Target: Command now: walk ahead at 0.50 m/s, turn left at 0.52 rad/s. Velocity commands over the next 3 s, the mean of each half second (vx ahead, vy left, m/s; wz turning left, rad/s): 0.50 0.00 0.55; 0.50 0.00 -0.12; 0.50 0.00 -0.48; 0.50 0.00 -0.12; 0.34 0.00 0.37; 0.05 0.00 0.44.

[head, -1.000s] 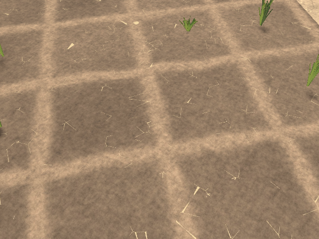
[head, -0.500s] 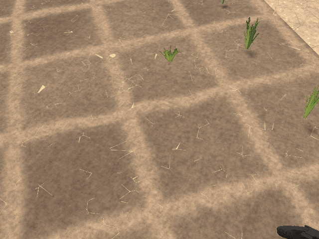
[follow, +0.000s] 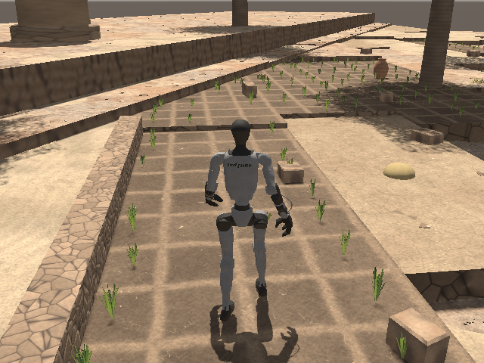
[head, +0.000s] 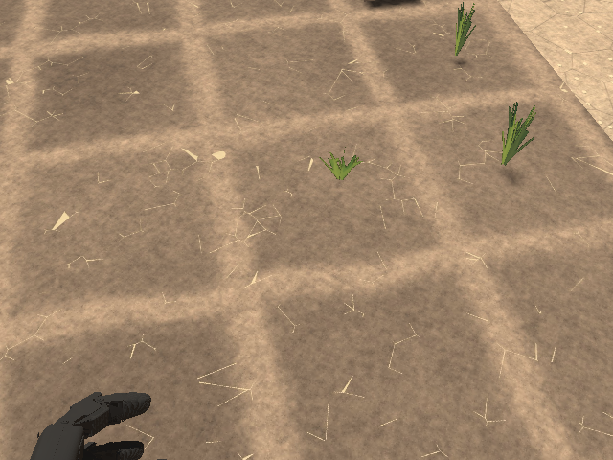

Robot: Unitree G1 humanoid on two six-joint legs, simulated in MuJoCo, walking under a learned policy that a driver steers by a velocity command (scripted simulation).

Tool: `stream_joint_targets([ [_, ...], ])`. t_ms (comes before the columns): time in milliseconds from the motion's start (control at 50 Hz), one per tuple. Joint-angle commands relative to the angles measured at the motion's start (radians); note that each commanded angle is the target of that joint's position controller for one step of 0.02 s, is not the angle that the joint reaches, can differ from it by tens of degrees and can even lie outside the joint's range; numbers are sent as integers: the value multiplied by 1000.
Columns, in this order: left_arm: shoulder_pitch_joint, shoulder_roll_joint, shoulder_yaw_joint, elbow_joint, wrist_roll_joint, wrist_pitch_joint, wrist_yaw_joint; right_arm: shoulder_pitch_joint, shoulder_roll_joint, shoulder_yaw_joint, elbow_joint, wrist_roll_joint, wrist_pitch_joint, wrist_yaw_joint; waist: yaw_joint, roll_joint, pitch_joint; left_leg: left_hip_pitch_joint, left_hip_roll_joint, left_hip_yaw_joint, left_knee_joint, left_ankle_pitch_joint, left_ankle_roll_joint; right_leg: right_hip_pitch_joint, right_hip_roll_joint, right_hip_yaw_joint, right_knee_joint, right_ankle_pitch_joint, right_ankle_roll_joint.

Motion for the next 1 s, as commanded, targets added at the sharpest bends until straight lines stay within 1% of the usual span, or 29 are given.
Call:
stream_joint_targets([
  [20, 45, 139, 53, -53, -5, -29, 4, -35, -150, -39, -68, -1, -1, -7, 108, 147, -46, -68, 214, -220, 40, 343, 92, 235, 12, -29, -73, -36, -48],
  [40, 160, 174, 68, -34, 9, -33, 12, -52, -113, -26, -84, -8, -4, -3, 166, 124, -141, -130, 167, -174, 198, 356, 61, 438, -64, 19, -54, -42, -96],
  [60, 325, 237, 83, -18, 15, -28, 21, -34, -52, -5, -107, -31, -9, -2, 217, -20, -292, -278, 84, -64, 488, 111, 21, 705, -250, 210, -32, -79, -158],
  [80, 366, 283, 93, 21, 16, -11, 11, 104, -27, 7, -136, 4, -18, 0, 142, -355, -358, -607, 6, 30, 746, -286, -21, 910, -438, 652, -123, -301, -307],
  [100, 323, 177, 72, 0, 2, -6, 8, 74, -133, -13, -103, 15, -15, -4, 164, -195, -243, -705, 96, 12, 856, -229, -35, 822, -417, 638, -160, -472, -280],
  [120, 284, 127, 58, -4, 0, -1, 12, -33, -171, -26, -116, 6, -10, -2, 186, -99, -122, -720, 123, 38, 872, -131, -43, 701, -365, 466, -174, -420, -238],
  [140, 240, 116, 50, -4, 9, 2, 10, -75, -154, -26, -123, -2, -5, -1, 165, -32, -61, -685, 153, 62, 855, -61, -53, 588, -320, 350, -198, -289, -221],
  [160, 212, 98, 44, 6, 12, 4, 9, -104, -140, -29, -136, -11, -4, 3, 149, -35, -17, -672, 177, 66, 815, -18, -59, 514, -288, 272, -222, -198, -218],
  [180, 199, 93, 41, 14, 19, 3, 10, -100, -121, -29, -143, -5, 0, 10, 128, -67, -6, -633, 201, 74, 795, 7, -60, 458, -263, 201, -247, -146, -210],
  [200, 195, 91, 42, 22, 17, -1, 9, -100, -100, -25, -148, 1, 5, 14, 122, -85, -2, -617, 210, 89, 778, 21, -63, 429, -251, 152, -271, -112, -213],
  [240, 198, 111, 50, 40, 10, -8, 9, -128, -74, -19, -171, -2, 12, 19, 117, -73, 7, -637, 223, 102, 734, 59, -75, 410, -256, 79, -305, -38, -233],
  [320, 202, 154, 63, 69, 10, -4, 14, -201, -60, -9, -201, -6, 8, 34, 129, -39, 11, -648, 229, 123, 546, 236, -85, 434, -248, -64, -323, 90, -231],
  [380, 229, 178, 67, 91, 3, 6, 18, -300, -47, 0, -228, -7, -2, 53, 166, -26, 32, -598, 209, 173, 381, 361, -68, 449, -235, -157, -319, 113, -204],
  [460, 287, 213, 77, 129, -18, 25, 19, -390, -56, 0, -279, -5, -1, 71, 181, -29, 57, -575, 181, 217, 267, 292, -23, 546, -276, -205, -276, 192, -178],
  [500, 297, 240, 82, 141, -28, 36, 20, -363, -79, -13, -289, -12, 2, 72, 143, -52, 24, -474, 124, 260, 236, 183, 18, 582, -287, -228, -177, 467, -165],
  [520, 293, 253, 84, 146, -30, 43, 22, -284, -108, -30, -273, -17, 4, 69, 88, -60, -27, -351, 85, 283, 208, 161, 43, 581, -278, -250, -60, 611, -152],
  [540, 292, 237, 75, 149, -29, 47, 25, -126, -152, -57, -227, -14, 6, 60, 2, -39, -109, -114, 46, 294, 147, 233, 76, 506, -245, -286, 124, 641, -126],
  [560, 313, 186, 49, 138, -3, 40, 26, 34, -224, -82, -191, -15, 14, 40, -61, 55, -214, 211, 176, 103, 163, 286, 125, 259, -207, -292, 412, 330, -90],
  [580, 444, 52, 0, 108, 16, 20, 5, 18, -322, -86, -192, -14, 6, 35, 58, 306, -357, 503, 469, -450, 64, 133, 312, -130, -23, -212, 778, -570, -35],
  [600, 352, 163, 25, 136, -24, 0, -4, 55, -219, -61, -205, -18, -2, 39, -33, 153, -430, 482, 498, -540, -35, 45, 302, -190, -32, -27, 881, -594, -50],
  [620, 240, 197, 37, 95, -58, -5, -7, 6, -191, -47, -190, -29, -13, 42, -34, 129, -255, 352, 463, -358, -53, 128, 250, -259, -69, -36, 889, -517, -63],
  [640, 210, 176, 31, 89, -48, -6, 0, -59, -168, -39, -183, -27, -20, 41, 10, 80, -164, 203, 421, -227, -65, 213, 212, -237, -116, -41, 814, -422, -66],
  [660, 205, 172, 34, 98, -28, 0, 5, -117, -130, -28, -180, -31, -26, 42, 46, 82, -102, 83, 383, -130, -92, 288, 190, -193, -143, -42, 753, -365, -60],
  [700, 280, 150, 36, 129, -28, 32, 5, -167, -95, -20, -177, -42, -44, 43, 104, 109, -78, -49, 351, -25, -170, 318, 176, -79, -165, -22, 711, -286, -48],
  [760, 270, 108, 33, 134, -26, 63, 14, -176, -103, -27, -143, -47, -71, 39, 121, 83, -19, -104, 345, 98, -242, 382, 170, -114, -154, 0, 640, -187, -23],
  [800, 228, 100, 34, 123, -22, 64, 15, -161, -104, -29, -120, -52, -75, 29, 111, 75, 7, -75, 332, 169, -255, 418, 151, -172, -141, 21, 548, -79, -14],
  [860, 165, 83, 29, 108, -17, 53, -1, -162, -113, -29, -102, -48, -74, 19, 90, 74, 27, -51, 304, 273, -270, 430, 112, -155, -119, -15, 361, 95, -20],
  [920, 66, 57, 15, 71, -14, 50, -19, -116, -133, -36, -69, -39, -66, 10, 45, 57, 67, 11, 328, 322, -279, 444, 99, -160, -107, -69, 232, 145, -38],
  [1000, -12, 59, 12, 10, -14, 48, -46, -70, -155, -46, -31, -23, -32, 3, 26, 59, 86, 185, 378, 355, -195, 602, 87, -225, -83, -123, 151, 13, -80],
])
Next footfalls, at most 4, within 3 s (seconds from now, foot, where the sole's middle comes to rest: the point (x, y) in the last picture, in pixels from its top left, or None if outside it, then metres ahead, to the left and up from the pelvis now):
0.04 right None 0.19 -0.13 -0.78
0.56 left None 0.41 0.20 -0.78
1.10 right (251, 339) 0.76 0.06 -0.78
1.58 left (168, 250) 1.05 0.27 -0.78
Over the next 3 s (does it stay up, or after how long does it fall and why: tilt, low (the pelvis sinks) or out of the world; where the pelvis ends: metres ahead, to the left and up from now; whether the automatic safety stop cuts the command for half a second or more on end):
stays up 1.39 0.11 -0.01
